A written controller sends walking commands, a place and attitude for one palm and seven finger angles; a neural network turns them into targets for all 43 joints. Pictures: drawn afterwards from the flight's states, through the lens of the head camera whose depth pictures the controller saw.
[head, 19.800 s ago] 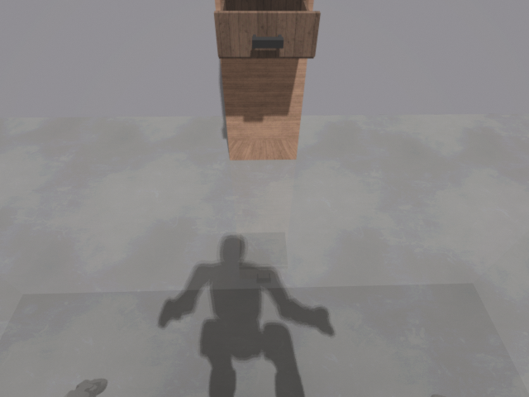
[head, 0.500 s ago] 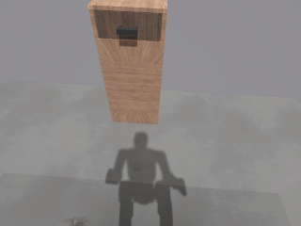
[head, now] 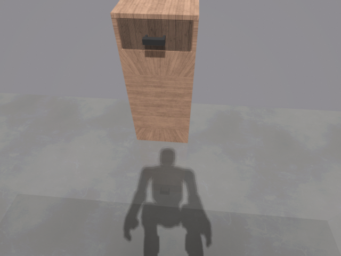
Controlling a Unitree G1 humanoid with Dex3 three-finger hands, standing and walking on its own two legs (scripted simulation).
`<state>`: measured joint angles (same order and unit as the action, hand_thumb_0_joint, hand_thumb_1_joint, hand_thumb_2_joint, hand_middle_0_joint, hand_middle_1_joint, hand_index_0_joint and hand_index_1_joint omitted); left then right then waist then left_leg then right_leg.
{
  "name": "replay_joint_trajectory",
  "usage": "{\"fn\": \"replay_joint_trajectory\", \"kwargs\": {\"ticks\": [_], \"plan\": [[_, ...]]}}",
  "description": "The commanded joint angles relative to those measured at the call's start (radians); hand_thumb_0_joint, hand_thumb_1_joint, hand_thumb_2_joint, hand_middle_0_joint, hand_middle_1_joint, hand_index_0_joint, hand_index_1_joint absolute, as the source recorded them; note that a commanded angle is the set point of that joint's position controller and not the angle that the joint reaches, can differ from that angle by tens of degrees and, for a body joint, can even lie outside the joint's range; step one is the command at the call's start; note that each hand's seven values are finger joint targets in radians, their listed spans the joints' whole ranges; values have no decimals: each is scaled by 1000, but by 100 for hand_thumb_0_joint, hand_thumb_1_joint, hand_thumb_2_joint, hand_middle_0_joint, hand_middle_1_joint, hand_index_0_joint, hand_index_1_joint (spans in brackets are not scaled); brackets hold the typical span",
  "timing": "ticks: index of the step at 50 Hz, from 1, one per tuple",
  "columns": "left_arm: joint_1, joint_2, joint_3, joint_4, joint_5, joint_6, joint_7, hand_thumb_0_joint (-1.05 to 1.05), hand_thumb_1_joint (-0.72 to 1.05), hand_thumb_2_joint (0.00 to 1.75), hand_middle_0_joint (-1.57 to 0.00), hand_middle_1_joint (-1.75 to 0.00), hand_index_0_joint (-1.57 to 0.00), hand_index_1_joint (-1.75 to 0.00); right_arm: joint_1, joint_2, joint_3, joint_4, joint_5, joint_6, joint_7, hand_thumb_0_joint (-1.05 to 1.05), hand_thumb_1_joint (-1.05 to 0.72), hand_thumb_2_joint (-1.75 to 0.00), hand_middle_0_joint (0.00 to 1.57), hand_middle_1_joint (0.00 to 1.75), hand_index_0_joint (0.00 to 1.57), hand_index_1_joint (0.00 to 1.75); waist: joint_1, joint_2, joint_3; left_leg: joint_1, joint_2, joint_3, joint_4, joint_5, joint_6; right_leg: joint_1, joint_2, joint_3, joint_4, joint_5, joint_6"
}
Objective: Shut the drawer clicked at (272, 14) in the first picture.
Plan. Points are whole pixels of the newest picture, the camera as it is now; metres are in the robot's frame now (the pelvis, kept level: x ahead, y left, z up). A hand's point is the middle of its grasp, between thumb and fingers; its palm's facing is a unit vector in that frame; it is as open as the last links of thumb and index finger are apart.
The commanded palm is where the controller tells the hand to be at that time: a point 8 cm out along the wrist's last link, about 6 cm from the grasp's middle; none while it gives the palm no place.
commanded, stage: let the arm hang, fingers relaxed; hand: left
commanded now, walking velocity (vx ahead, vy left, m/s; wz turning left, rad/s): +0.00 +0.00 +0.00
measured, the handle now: (154, 38) +0.98 +0.14 +0.04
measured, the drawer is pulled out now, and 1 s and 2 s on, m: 0.00 0.00 0.00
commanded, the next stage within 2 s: look to check the result in 0.36 s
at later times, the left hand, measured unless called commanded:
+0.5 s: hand out of the picture +0.00 +0.17 -0.18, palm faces +0.03 -0.98 -0.18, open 7.4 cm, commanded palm none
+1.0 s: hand out of the picture +0.02 +0.17 -0.17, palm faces +0.03 -0.98 -0.20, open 7.4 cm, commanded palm none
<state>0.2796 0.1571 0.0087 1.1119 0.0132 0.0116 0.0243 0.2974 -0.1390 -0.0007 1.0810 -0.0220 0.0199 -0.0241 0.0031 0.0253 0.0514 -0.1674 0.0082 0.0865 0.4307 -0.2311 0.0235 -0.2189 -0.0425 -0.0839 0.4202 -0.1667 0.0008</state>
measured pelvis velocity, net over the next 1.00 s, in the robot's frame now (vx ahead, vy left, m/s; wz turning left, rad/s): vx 0.01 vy -0.01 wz -0.01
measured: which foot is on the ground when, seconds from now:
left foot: down 0.00-1.00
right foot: down 0.00-1.00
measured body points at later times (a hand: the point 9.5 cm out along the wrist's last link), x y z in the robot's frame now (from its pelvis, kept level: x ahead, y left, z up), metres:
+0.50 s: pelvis +0.01 +0.00 +0.00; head +0.02 +0.00 +0.45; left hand +0.00 +0.22 -0.16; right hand -0.03 -0.20 -0.17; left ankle +0.00 +0.10 -0.74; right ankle +0.04 -0.12 -0.74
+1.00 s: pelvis +0.01 -0.01 +0.00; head +0.03 -0.01 +0.45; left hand +0.02 +0.22 -0.16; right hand +0.00 -0.22 -0.16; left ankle +0.00 +0.10 -0.74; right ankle +0.04 -0.12 -0.74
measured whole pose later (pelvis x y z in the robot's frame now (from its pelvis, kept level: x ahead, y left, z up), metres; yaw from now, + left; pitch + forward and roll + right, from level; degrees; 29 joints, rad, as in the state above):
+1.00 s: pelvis +0.01 -0.01 +0.00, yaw +0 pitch -2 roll +0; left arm 0.24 0.14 0.02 1.16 0.01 -0.01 0.03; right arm 0.28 -0.13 -0.02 1.13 -0.02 0.00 -0.03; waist -0.01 0.02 0.06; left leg -0.13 0.02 0.09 0.40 -0.24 0.01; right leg -0.19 -0.03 -0.08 0.40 -0.18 0.00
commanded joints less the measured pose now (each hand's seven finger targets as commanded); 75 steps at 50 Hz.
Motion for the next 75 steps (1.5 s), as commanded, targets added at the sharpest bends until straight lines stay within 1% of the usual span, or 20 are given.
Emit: {"fn": "replay_joint_trajectory", "kwargs": {"ticks": [1,2,6,7,9,24,28,36,37,41,42,45,49,52,55,60,61,63,69,75], "plan": [[42,103,16,-9,-3,-17,11,0,90,90,-20,-30,-20,-30,82,-80,-15,-3,5,-15,-5,0,-90,-90,20,30,20,30,-7,-33,47,-64,100,-101,-127,-21,11,-1,-67,85,-96,-66,-33],[43,98,16,-5,-3,-17,11,0,90,90,-20,-30,-20,-30,84,-78,-14,1,4,-16,-5,0,-90,-90,20,30,20,30,-7,-19,47,-65,99,-97,-129,-20,11,1,-68,86,-95,-63,-33],[47,87,19,6,-3,-22,14,0,90,90,-20,-30,-20,-30,89,-64,-16,14,5,-20,-7,0,-90,-90,20,30,20,30,-5,-15,28,-59,97,-96,-122,12,10,22,-68,86,-90,-34,-34],[45,84,18,9,-4,-21,14,0,90,90,-20,-30,-20,-30,91,-65,-15,17,4,-20,-8,0,-90,-90,20,30,20,30,-5,4,36,-61,96,-95,-124,10,9,18,-67,87,-89,-34,-33],[48,80,19,14,-4,-21,14,0,90,90,-20,-30,-20,-30,96,-59,-15,22,5,-21,-10,0,-90,-90,20,30,20,30,-5,6,46,-66,97,-97,-128,14,9,19,-66,86,-89,-28,-34],[52,65,23,29,-3,-23,17,0,90,90,-20,-30,-20,-30,116,-54,-21,40,6,-20,-13,0,-90,-90,20,30,20,30,-13,-28,48,-42,99,-95,-123,16,10,5,-63,87,-90,-24,-33],[54,64,25,28,-3,-25,18,0,90,90,-20,-30,-20,-30,115,-57,-21,41,6,-25,-15,0,-90,-90,20,30,20,30,-12,-8,32,-36,103,-94,-124,40,10,20,-64,84,-84,-4,-32],[50,70,26,32,-2,-28,18,0,90,90,-20,-30,-20,-30,97,-67,-25,41,7,-26,-16,0,-90,-90,20,30,20,30,-14,-9,33,-15,106,-94,-121,68,10,17,-66,84,-88,17,-33],[44,74,28,31,-2,-28,17,0,90,90,-20,-30,-20,-30,101,-68,-24,42,7,-27,-16,0,-90,-90,20,30,20,30,-14,2,33,-20,106,-92,-122,74,9,26,-67,83,-86,26,-32],[37,80,28,30,-1,-29,17,0,90,90,-20,-30,-20,-30,89,-71,-26,41,7,-25,-15,0,-90,-90,20,30,20,30,-13,-16,53,-24,104,-91,-125,58,7,18,-69,85,-97,11,-33],[36,82,28,29,-1,-30,16,0,90,90,-20,-30,-20,-30,90,-74,-26,41,6,-24,-14,0,-90,-90,20,30,20,30,-14,-29,44,-19,104,-91,-127,53,6,21,-67,88,-98,6,-32],[31,91,30,26,-1,-32,16,0,90,90,-20,-30,-20,-30,77,-89,-29,36,8,-26,-14,0,-90,-90,20,30,20,30,-13,-12,31,-5,106,-90,-121,73,7,23,-68,90,-97,25,-34],[16,97,30,24,-2,-32,14,0,90,90,-20,-30,-20,-30,69,-92,-27,39,6,-25,-14,0,-90,-90,20,30,20,30,-14,-16,39,-10,105,-90,-128,63,5,26,-70,95,-105,18,-36],[8,107,32,23,-2,-34,13,0,90,90,-20,-30,-20,-30,62,-97,-28,41,6,-26,-13,0,-90,-90,20,30,20,30,-13,-33,27,-5,106,-91,-127,71,4,38,-72,95,-108,25,-37],[7,119,34,21,-2,-38,13,0,90,90,-20,-30,-20,-30,50,-112,-30,37,7,-27,-13,0,-90,-90,20,30,20,30,-12,-25,11,11,106,-90,-119,100,3,45,-75,95,-107,59,-39],[-10,129,33,20,-3,-35,12,0,90,90,-20,-30,-20,-30,42,-119,-30,39,7,-23,-11,0,-90,-90,20,30,20,30,-13,-10,31,2,105,-89,-129,69,-1,36,-76,98,-123,17,-39],[-12,130,34,21,-3,-36,11,0,90,90,-20,-30,-20,-30,41,-116,-28,42,5,-23,-11,0,-90,-90,20,30,20,30,-13,-27,24,5,106,-90,-127,73,0,43,-77,97,-124,21,-39],[-20,135,34,21,-4,-38,10,0,90,90,-20,-30,-20,-30,39,-125,-29,41,5,-24,-11,0,-90,-90,20,30,20,30,-14,-30,15,8,108,-89,-128,81,-2,52,-77,99,-125,35,-40],[-32,146,35,19,-5,-40,10,0,90,90,-20,-30,-20,-30,21,-139,-29,40,5,-25,-11,0,-90,-90,20,30,20,30,-14,-13,6,19,110,-90,-129,97,-5,61,-79,102,-128,62,-42],[-39,159,35,19,-3,-43,10,0,90,90,-20,-30,-20,-30,6,-154,-32,36,6,-26,-11,0,-90,-90,20,30,20,30,-15,-18,-10,36,114,-92,-130,119,-5,66,-79,101,-125,96,-42]]}}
